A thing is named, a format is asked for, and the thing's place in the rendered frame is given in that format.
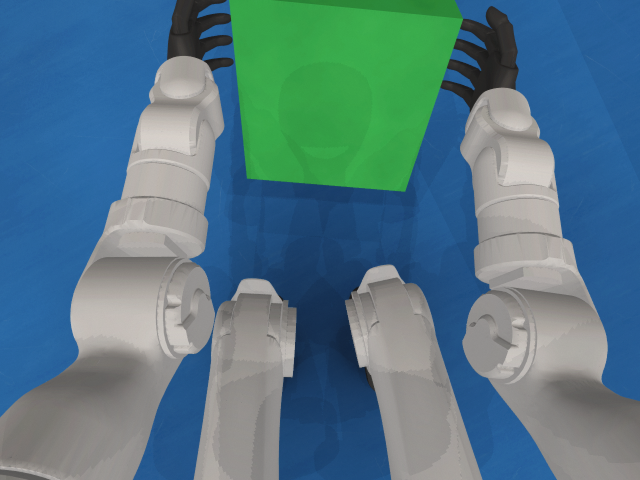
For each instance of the left robot hand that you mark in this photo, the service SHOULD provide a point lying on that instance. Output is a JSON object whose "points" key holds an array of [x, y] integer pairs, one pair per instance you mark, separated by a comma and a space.
{"points": [[186, 30]]}

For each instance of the robot right forearm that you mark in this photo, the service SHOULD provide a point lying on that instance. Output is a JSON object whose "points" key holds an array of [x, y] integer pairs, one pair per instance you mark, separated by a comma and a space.
{"points": [[516, 201]]}

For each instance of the robot left forearm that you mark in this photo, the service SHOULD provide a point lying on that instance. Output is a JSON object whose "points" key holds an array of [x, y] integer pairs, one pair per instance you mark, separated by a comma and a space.
{"points": [[161, 211]]}

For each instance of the robot left upper arm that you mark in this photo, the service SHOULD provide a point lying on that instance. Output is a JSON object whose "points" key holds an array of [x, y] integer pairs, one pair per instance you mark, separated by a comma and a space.
{"points": [[134, 320]]}

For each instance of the robot right upper arm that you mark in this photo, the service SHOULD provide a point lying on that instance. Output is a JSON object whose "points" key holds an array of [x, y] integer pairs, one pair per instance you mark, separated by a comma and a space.
{"points": [[544, 353]]}

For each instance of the right robot hand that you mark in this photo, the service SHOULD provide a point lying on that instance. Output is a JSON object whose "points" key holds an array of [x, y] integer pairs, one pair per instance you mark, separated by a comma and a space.
{"points": [[497, 63]]}

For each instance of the carton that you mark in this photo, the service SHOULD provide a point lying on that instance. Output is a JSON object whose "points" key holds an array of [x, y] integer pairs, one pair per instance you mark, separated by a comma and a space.
{"points": [[339, 92]]}

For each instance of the right robot thigh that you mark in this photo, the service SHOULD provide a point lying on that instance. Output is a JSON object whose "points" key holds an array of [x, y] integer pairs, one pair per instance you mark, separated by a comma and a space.
{"points": [[425, 435]]}

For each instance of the robot left shin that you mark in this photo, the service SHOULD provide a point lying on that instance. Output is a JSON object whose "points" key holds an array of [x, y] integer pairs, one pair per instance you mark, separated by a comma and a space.
{"points": [[225, 313]]}

